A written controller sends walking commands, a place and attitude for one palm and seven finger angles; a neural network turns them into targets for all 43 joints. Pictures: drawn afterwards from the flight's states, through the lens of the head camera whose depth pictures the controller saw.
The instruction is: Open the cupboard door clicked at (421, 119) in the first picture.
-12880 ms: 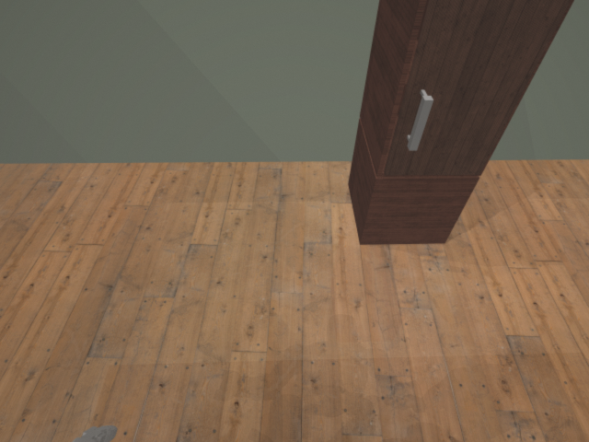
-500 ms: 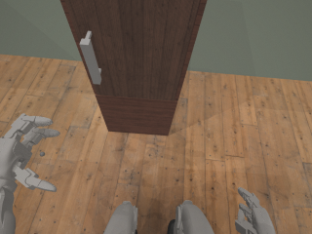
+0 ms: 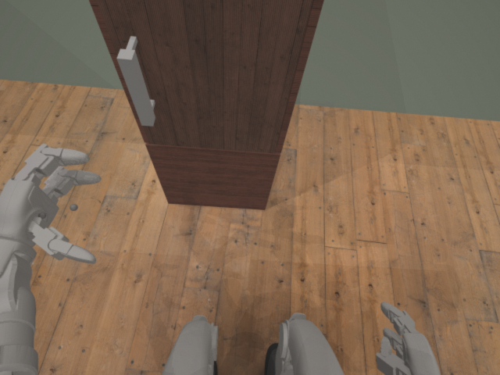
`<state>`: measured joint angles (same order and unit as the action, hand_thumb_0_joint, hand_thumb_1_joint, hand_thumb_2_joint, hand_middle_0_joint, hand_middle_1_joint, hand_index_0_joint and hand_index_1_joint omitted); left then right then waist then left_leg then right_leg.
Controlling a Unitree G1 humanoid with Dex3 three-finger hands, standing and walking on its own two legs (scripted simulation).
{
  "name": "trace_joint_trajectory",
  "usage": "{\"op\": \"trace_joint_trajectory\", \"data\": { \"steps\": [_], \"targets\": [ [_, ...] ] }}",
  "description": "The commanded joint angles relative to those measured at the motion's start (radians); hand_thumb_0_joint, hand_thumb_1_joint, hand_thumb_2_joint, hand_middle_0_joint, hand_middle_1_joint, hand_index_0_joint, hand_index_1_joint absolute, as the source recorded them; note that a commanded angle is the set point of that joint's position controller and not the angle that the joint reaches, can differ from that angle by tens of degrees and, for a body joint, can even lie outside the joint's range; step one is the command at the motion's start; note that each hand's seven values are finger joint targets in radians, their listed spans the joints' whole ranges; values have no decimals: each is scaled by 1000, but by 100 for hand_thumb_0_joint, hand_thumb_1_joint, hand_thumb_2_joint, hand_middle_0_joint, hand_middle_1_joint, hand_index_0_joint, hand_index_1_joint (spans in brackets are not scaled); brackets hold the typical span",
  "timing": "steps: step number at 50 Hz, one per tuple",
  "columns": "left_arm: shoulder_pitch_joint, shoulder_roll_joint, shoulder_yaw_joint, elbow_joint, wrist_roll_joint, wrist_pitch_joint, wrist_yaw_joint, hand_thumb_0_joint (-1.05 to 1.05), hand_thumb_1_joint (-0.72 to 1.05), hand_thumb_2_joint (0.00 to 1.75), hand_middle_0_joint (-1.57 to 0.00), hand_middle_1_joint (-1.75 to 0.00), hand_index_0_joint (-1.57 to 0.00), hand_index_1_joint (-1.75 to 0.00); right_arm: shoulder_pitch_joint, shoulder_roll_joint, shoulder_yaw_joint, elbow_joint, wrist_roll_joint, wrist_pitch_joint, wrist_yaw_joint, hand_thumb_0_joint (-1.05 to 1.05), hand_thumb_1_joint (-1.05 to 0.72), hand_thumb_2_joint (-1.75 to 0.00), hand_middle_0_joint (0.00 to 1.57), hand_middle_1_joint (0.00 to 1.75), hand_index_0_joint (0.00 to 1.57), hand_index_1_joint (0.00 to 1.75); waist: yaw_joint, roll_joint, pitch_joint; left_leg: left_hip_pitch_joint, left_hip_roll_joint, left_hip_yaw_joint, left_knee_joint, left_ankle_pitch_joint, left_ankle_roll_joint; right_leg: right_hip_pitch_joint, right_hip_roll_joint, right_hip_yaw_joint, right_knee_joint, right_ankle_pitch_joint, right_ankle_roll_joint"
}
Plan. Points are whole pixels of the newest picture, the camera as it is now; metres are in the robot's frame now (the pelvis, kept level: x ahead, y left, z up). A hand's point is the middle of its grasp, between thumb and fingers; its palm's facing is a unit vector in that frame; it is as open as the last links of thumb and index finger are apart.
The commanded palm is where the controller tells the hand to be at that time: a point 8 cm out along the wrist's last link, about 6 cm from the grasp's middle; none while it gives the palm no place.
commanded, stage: move the hooked fingers beside the handle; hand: left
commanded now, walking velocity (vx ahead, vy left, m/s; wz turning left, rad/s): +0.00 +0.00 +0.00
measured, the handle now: (141, 84) +0.62 +0.24 +0.01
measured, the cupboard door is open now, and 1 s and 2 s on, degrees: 0 0 0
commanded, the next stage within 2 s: none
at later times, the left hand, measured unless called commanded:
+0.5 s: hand (84, 160) +0.43 +0.29 +0.02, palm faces -0.02 -1.00 -0.03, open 14.0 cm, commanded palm +0.42 +0.33 +0.02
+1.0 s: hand (101, 121) +0.52 +0.29 +0.02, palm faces -0.01 -1.00 -0.05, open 14.0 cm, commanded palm +0.52 +0.32 +0.01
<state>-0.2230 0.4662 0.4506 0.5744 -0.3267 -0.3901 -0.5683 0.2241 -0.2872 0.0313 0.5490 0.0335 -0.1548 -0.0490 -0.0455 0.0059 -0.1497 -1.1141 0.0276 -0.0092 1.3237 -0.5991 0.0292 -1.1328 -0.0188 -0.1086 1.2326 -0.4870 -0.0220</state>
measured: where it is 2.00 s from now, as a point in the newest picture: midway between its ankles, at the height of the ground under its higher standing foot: outside the picture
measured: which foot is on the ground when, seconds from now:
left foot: down 0.00-1.00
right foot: down 0.00-1.00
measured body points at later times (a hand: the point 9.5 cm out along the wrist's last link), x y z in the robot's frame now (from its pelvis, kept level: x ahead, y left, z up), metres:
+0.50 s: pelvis -0.01 +0.01 -0.02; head +0.14 +0.04 +0.41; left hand +0.42 +0.34 +0.03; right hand +0.08 -0.27 -0.11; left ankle +0.01 +0.10 -0.62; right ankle +0.05 -0.12 -0.62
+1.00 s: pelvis -0.01 +0.01 -0.04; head +0.19 +0.05 +0.37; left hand +0.51 +0.34 +0.02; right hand +0.01 -0.27 -0.13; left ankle +0.01 +0.10 -0.62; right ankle +0.05 -0.12 -0.62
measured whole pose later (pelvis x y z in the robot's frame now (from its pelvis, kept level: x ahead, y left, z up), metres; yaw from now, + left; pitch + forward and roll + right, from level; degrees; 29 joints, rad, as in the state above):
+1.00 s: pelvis -0.01 +0.01 -0.04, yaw -3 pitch +32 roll -6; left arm -0.94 0.82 0.59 1.20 -0.08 -0.40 -0.52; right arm 0.30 -0.31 0.09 0.58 -0.01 0.06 -0.02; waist -0.21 0.03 -0.12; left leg -1.40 0.05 -0.02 1.47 -0.62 0.05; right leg -1.40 0.00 -0.12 1.33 -0.48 -0.01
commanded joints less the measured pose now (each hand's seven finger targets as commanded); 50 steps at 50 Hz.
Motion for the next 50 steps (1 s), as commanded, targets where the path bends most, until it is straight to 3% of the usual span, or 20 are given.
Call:
{"op": "trace_joint_trajectory", "data": {
  "steps": [1,5,6,9,10,13,14,16,20,22,26,28,30,34,37,40,42,43,46,50],
  "targets": [
    [-207,301,139,-119,-23,-53,27,0,-50,30,-30,-120,-30,-120,63,-174,-69,-112,-1,-26,-6,0,-90,-90,20,30,20,30,19,84,-382,189,-19,-40,-205,371,-11,283,37,72,-129,195,-9],
    [-274,322,141,-70,-5,-76,18,0,-50,30,-30,-120,-30,-120,77,-176,-69,-98,-3,-9,0,0,-90,-90,20,30,20,30,8,112,-395,182,-16,-30,-197,363,-9,281,35,85,-130,201,-7],
    [-305,328,141,-54,-7,-84,14,0,-50,30,-30,-120,-30,-120,86,-181,-70,-94,-3,-6,-2,0,-90,-90,20,30,20,30,-5,79,-395,178,-14,-34,-189,365,-5,271,40,83,-125,201,-8],
    [-404,326,116,-4,8,-97,-6,0,-50,30,-30,-120,-30,-120,99,-189,-72,-69,-5,4,-3,0,-90,-90,20,30,20,30,-20,124,-396,199,-10,-43,-186,351,-8,213,38,78,-120,175,-8],
    [-418,345,132,29,9,-97,-10,0,-50,30,-30,-120,-30,-120,107,-195,-74,-62,-5,7,-5,0,-90,-90,20,30,20,30,-24,89,-394,187,-9,-45,-182,337,-6,213,40,78,-121,165,-7],
    [-529,372,124,76,27,-108,-24,0,-50,30,-30,-120,-30,-120,121,-202,-73,-45,-8,18,-8,0,-90,-90,20,30,20,30,-31,135,-421,207,-8,-54,-173,344,-8,173,39,74,-106,158,-10],
    [-541,387,133,79,33,-111,-22,0,-50,30,-30,-120,-30,-120,126,-204,-75,-43,-11,22,-6,0,-90,-90,20,30,20,30,-22,161,-444,229,-8,-60,-173,367,-13,169,39,72,-100,165,-12],
    [-561,404,139,108,38,-113,-22,0,-50,30,-30,-120,-30,-120,140,-208,-75,-40,-12,33,-5,0,-90,-90,20,30,20,30,-27,143,-463,242,-6,-65,-163,410,-13,159,43,66,-90,186,-14],
    [-661,423,132,189,73,-109,-6,0,-50,30,-30,-120,-30,-120,150,-210,-70,-27,-17,60,2,0,-90,-90,20,30,20,30,-41,158,-448,230,-5,-73,-157,379,-13,115,42,59,-84,156,-11],
    [-693,482,171,214,84,-114,3,0,-50,30,-30,-120,-30,-120,164,-218,-68,-25,-22,74,2,0,-90,-90,20,30,20,30,-40,160,-484,233,-3,-76,-142,413,-14,120,44,60,-72,178,-11],
    [-776,498,159,271,109,-118,11,0,-50,30,-30,-120,-30,-120,176,-220,-61,-24,-27,99,7,0,-90,-90,20,30,20,30,-62,170,-476,223,-1,-86,-128,416,-12,82,48,52,-58,169,-12],
    [-798,527,169,302,124,-114,14,0,-50,30,-30,-120,-30,-120,187,-225,-59,-20,-29,113,8,0,-90,-90,20,30,20,30,-70,175,-484,226,3,-89,-119,430,-12,70,46,52,-56,178,-8],
    [-834,502,134,305,136,-109,15,0,-50,30,-30,-120,-30,-120,193,-224,-57,-17,-30,124,12,0,-90,-90,20,30,20,30,-83,202,-497,238,3,-92,-114,430,-13,46,47,52,-55,172,-7],
    [-919,563,157,344,154,-98,26,0,-50,30,-30,-120,-30,-120,212,-232,-49,-9,-35,145,9,0,-90,-90,20,30,20,30,-107,187,-509,206,5,-101,-91,434,-7,32,47,50,-42,180,-2],
    [-927,597,178,338,167,-100,32,0,-50,30,-30,-120,-30,-120,233,-235,-49,-6,-41,159,12,0,-90,-90,20,30,20,30,-98,240,-564,267,10,-112,-82,513,-20,8,48,44,-33,198,-5],
    [-989,594,155,365,183,-88,44,0,-50,30,-30,-120,-30,-120,237,-233,-41,-1,-43,173,15,0,-90,-90,20,30,20,30,-127,222,-533,226,11,-114,-72,473,-11,-6,49,44,-33,187,0],
    [-1016,635,177,372,188,-85,47,0,-50,30,-30,-120,-30,-120,251,-239,-37,-1,-46,181,12,0,-90,-90,20,30,20,30,-136,217,-560,220,12,-116,-62,492,-7,6,50,44,-28,207,0],
    [-1005,675,205,383,194,-80,46,0,-50,30,-30,-120,-30,-120,254,-238,-35,-4,-46,185,12,0,-90,-90,20,30,20,30,-123,234,-569,206,11,-109,-55,495,-5,20,51,48,-24,215,0],
    [-1060,667,170,408,214,-67,48,0,-50,30,-30,-120,-30,-120,253,-236,-23,-8,-48,195,13,0,-90,-90,20,30,20,30,-150,251,-530,180,12,-114,-47,469,0,-19,53,44,-18,195,-1],
    [-1105,747,196,459,234,-45,50,0,-50,30,-30,-120,-30,-120,267,-244,-9,-9,-50,208,12,0,-90,-90,20,30,20,30,-167,248,-527,126,14,-109,-23,441,7,-20,56,46,-13,192,3]
  ]
}}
